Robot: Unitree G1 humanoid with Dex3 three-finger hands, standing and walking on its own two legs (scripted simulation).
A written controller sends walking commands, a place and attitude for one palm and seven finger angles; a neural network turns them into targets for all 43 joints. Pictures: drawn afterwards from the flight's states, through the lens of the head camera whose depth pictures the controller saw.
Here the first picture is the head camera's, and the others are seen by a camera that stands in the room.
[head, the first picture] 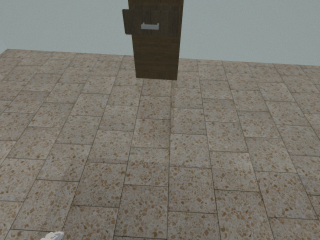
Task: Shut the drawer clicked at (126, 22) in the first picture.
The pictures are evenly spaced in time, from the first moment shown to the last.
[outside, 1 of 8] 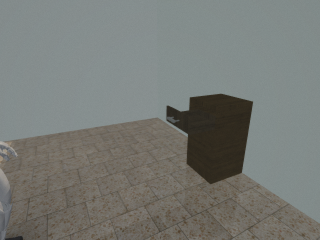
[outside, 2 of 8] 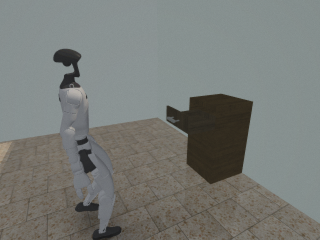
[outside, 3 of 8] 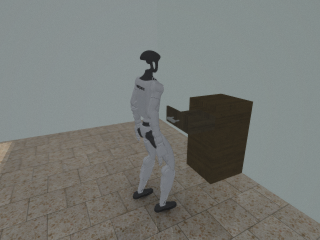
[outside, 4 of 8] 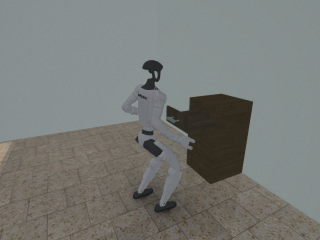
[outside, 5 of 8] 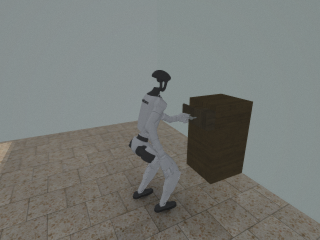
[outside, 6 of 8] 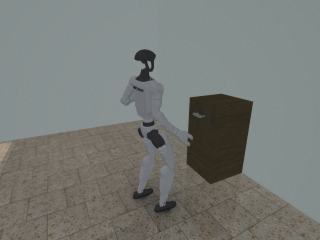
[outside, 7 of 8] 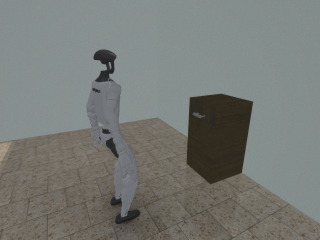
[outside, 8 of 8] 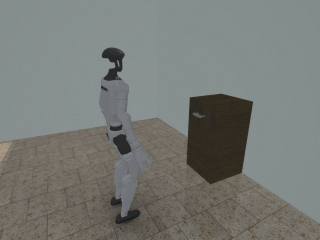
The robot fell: no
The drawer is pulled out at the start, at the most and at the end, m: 0.30 0.30 0.00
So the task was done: yes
